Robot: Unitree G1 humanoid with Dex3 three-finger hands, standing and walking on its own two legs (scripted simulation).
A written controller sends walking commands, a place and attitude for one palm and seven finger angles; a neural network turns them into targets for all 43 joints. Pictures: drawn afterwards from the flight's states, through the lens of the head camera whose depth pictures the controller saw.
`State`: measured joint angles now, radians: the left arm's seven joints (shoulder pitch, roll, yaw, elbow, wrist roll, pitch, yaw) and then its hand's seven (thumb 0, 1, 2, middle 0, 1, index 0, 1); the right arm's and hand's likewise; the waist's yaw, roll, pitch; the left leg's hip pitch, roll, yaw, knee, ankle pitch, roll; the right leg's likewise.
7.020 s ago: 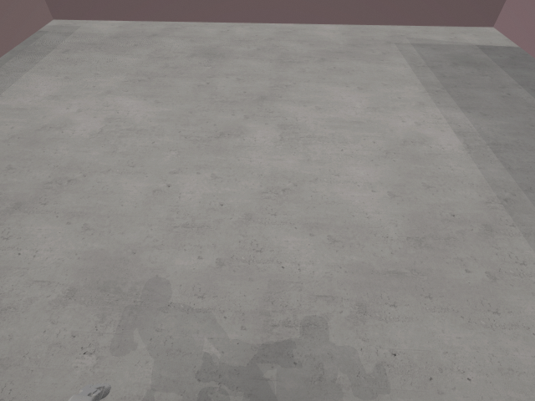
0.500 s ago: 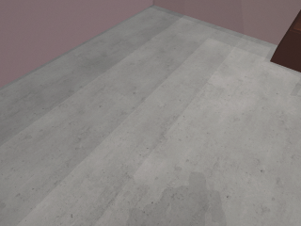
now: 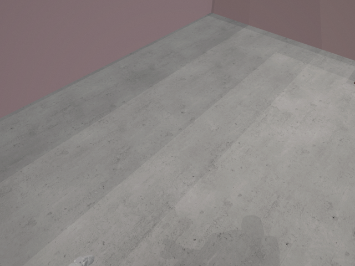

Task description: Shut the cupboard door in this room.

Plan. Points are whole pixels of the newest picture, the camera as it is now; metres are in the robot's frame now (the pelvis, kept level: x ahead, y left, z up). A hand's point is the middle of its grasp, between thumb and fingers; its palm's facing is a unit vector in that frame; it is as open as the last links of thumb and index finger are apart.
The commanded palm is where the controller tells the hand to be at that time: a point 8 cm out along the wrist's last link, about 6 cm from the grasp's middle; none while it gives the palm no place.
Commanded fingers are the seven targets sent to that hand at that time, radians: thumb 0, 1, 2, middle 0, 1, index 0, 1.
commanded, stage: turn or walk to find it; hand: left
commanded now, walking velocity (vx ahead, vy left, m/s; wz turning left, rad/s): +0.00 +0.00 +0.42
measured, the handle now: out of the picture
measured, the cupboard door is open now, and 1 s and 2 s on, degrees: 82 82 82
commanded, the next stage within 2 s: none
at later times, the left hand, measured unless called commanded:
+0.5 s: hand out of the picture -0.05 +0.17 -0.16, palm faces +0.29 -0.92 -0.26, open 7.3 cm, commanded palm none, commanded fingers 0.00 0.90 0.90 -0.20 -0.30 -0.20 -0.30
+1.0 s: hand out of the picture -0.07 +0.22 -0.16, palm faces +0.43 -0.86 -0.25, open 7.4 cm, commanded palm none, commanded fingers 0.00 0.90 0.90 -0.20 -0.30 -0.20 -0.30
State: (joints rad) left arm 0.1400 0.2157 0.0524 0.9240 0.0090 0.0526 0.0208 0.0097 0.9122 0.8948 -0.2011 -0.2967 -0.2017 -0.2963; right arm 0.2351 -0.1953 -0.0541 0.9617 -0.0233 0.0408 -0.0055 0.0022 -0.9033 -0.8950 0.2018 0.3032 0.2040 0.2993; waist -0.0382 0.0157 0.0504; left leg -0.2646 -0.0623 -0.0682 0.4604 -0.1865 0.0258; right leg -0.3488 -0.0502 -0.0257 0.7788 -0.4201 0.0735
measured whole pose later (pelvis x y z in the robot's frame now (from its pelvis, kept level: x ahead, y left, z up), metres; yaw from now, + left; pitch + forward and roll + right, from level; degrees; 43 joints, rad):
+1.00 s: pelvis -0.07 +0.00 +0.00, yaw +25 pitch +0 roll +0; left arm 0.15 0.23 0.05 0.94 0.01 0.06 0.02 0.01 0.91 0.89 -0.20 -0.30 -0.20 -0.30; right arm 0.20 -0.19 -0.05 0.96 -0.02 0.03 -0.01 0.00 -0.90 -0.90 0.20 0.30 0.20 0.30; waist -0.02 0.00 0.06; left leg -0.24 -0.05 -0.04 0.46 -0.22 0.04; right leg -0.38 -0.07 -0.03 0.86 -0.44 0.08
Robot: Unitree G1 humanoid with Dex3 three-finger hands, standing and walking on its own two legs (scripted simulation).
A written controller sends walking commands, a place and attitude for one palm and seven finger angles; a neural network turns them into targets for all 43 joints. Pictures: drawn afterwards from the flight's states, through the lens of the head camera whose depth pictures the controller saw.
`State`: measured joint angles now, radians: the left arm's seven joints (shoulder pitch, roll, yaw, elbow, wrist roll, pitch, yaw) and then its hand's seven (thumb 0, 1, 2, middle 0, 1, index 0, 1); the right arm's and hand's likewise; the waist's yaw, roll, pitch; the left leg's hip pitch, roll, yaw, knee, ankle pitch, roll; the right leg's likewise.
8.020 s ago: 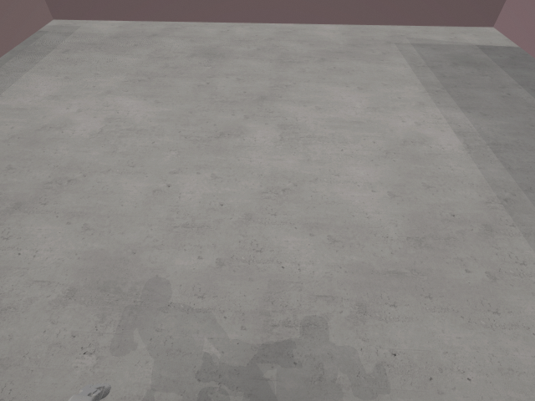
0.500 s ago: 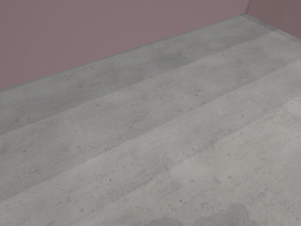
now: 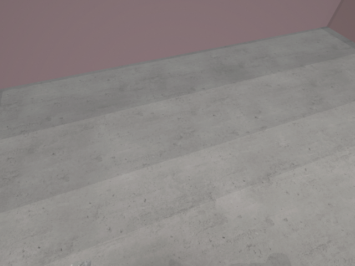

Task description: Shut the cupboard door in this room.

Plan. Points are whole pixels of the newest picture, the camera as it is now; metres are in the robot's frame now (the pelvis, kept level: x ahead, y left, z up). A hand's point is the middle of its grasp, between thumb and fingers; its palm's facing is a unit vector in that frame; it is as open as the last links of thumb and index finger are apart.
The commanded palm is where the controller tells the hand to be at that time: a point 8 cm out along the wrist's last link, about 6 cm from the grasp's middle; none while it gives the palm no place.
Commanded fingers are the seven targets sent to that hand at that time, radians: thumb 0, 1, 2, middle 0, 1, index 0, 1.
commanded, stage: turn or walk to find it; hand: left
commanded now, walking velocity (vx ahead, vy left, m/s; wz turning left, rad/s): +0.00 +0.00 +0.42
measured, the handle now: out of the picture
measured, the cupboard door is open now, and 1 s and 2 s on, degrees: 82 82 82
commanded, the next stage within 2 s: none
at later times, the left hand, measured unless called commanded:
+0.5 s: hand out of the picture -0.02 +0.18 -0.17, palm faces +0.25 -0.94 -0.24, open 7.3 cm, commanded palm none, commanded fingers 0.00 0.90 0.90 -0.20 -0.30 -0.20 -0.30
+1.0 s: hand out of the picture -0.02 +0.23 -0.15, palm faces +0.40 -0.88 -0.27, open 7.4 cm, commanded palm none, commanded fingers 0.00 0.90 0.90 -0.20 -0.30 -0.20 -0.30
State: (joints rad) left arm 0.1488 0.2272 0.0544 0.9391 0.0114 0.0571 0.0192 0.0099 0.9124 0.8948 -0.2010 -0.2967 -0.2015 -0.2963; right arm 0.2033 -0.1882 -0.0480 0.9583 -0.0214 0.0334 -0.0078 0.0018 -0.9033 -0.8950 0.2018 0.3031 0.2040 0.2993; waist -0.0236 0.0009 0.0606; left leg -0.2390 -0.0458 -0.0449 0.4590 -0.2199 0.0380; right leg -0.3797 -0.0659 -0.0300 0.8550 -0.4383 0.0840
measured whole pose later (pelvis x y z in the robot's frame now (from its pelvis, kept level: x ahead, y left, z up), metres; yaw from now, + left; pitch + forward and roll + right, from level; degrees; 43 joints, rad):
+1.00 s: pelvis -0.04 +0.00 +0.00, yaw +24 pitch +0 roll +0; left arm 0.12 0.23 0.05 0.92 0.01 0.05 0.02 0.01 0.91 0.89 -0.20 -0.30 -0.20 -0.30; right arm 0.21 -0.19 -0.05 0.96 -0.02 0.04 0.00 0.00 -0.90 -0.90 0.20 0.30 0.20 0.30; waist -0.03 0.01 0.07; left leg -0.25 -0.05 -0.06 0.47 -0.21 0.03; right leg -0.37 -0.06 -0.03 0.82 -0.43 0.08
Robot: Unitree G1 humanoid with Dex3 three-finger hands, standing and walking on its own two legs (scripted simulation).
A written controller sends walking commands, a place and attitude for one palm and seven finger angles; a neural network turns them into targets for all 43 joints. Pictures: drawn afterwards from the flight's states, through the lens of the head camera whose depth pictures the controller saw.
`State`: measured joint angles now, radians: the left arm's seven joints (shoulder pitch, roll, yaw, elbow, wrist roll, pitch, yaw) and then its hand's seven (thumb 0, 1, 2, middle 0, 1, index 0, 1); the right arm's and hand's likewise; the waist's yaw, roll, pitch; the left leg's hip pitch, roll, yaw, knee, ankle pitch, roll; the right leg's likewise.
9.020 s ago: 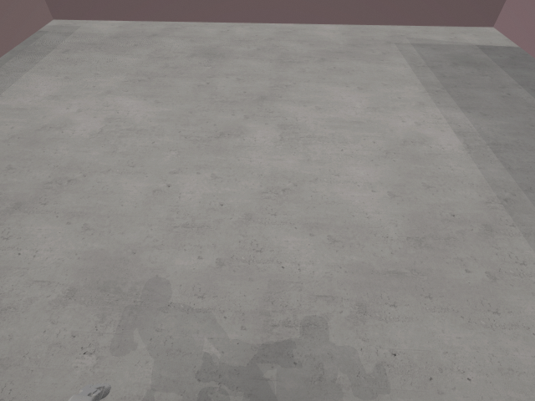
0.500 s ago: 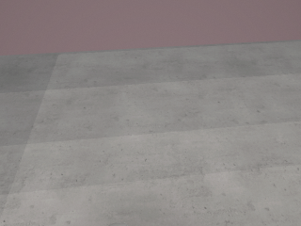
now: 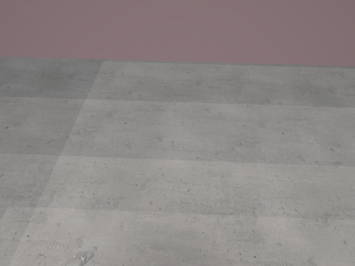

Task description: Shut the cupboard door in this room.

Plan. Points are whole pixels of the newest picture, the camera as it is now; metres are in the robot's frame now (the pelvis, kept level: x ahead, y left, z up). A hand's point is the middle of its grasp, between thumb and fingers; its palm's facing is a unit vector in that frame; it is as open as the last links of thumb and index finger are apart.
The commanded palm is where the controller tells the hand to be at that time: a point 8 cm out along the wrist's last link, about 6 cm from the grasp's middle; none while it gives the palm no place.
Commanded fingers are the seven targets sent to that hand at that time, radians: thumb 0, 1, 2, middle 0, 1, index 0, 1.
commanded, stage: turn or walk to find it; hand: left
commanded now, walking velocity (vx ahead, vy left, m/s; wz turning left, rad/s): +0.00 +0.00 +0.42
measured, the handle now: out of the picture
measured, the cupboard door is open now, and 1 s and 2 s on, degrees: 82 82 82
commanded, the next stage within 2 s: none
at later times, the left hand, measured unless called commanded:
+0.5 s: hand out of the picture -0.04 +0.17 -0.16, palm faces +0.29 -0.92 -0.25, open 7.3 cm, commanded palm none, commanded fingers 0.00 0.90 0.90 -0.20 -0.30 -0.20 -0.30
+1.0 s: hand out of the picture -0.05 +0.20 -0.15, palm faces +0.43 -0.85 -0.29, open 7.4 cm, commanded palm none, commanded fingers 0.00 0.90 0.90 -0.20 -0.30 -0.20 -0.30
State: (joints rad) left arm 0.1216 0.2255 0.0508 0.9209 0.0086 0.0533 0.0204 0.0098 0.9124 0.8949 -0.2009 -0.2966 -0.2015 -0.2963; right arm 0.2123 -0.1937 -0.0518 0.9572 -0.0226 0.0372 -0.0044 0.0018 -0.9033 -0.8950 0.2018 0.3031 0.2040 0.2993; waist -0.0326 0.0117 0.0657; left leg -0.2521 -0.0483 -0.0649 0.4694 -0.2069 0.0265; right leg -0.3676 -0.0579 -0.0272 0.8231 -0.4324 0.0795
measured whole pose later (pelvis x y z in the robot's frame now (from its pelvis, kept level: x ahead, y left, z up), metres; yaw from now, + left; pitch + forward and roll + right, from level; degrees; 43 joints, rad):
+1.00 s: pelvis -0.06 -0.04 +0.00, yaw +26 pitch -1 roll +1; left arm 0.14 0.22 0.05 0.93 0.01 0.04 0.02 0.01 0.91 0.89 -0.20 -0.30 -0.20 -0.30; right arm 0.21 -0.20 -0.05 0.96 -0.02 0.04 0.00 0.00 -0.90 -0.90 0.20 0.30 0.20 0.30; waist -0.03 0.02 0.06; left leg -0.27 -0.04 -0.07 0.49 -0.21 -0.01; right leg -0.33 -0.05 -0.04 0.72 -0.40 0.08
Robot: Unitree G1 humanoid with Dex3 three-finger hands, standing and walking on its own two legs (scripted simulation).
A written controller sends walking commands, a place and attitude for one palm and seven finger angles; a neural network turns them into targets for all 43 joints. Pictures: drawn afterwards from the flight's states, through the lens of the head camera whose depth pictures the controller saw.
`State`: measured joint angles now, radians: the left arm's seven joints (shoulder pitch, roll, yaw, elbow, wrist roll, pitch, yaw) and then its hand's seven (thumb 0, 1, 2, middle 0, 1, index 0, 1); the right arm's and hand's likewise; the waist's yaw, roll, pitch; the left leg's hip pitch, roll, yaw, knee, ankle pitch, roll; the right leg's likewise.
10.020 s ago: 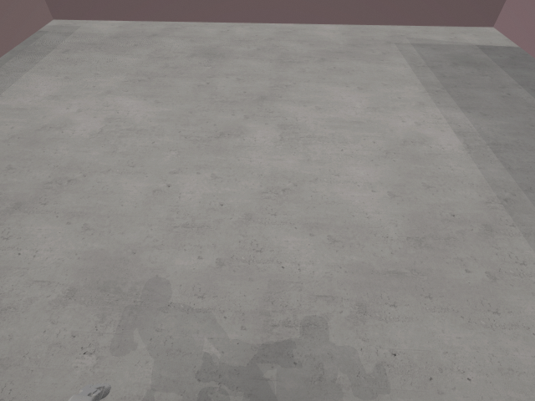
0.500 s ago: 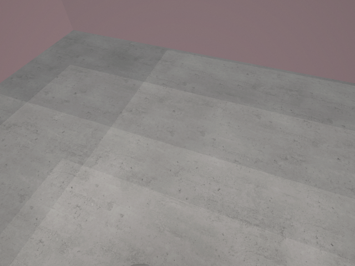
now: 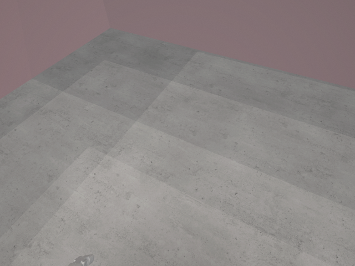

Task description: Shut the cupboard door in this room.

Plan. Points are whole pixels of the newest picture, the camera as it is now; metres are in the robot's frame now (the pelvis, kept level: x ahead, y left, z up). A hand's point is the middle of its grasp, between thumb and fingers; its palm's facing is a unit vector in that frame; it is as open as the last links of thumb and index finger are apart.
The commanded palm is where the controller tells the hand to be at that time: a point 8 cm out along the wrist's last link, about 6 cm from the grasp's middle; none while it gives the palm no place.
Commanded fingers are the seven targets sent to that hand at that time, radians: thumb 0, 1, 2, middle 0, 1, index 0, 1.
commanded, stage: turn or walk to find it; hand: left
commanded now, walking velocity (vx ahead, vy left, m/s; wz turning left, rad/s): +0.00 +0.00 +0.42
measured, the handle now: out of the picture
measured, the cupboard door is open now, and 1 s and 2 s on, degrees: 82 82 82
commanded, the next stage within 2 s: none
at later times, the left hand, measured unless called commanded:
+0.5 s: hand out of the picture -0.06 +0.17 -0.16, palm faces +0.30 -0.92 -0.26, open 7.3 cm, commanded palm none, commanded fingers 0.00 0.90 0.90 -0.20 -0.30 -0.20 -0.30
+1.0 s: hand out of the picture -0.08 +0.22 -0.15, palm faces +0.44 -0.86 -0.26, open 7.4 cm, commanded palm none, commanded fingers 0.00 0.90 0.90 -0.20 -0.30 -0.20 -0.30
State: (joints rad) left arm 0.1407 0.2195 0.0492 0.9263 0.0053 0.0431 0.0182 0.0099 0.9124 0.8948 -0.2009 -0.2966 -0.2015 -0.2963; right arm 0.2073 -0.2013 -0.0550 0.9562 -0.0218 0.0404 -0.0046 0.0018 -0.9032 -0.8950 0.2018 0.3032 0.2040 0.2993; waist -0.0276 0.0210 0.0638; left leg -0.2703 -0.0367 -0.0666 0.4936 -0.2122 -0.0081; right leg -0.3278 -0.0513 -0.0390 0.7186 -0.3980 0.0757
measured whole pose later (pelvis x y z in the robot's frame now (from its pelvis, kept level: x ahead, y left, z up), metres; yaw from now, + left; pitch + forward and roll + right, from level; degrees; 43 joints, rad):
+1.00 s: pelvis -0.08 -0.01 +0.01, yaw +26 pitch +0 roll +0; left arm 0.15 0.23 0.05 0.95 0.01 0.06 0.02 0.01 0.91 0.89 -0.20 -0.30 -0.20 -0.30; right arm 0.21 -0.19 -0.05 0.97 -0.02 0.03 -0.01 0.00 -0.90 -0.90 0.20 0.30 0.20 0.30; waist -0.02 0.00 0.06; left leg -0.24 -0.04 -0.04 0.46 -0.22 0.03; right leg -0.38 -0.06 -0.03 0.85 -0.44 0.09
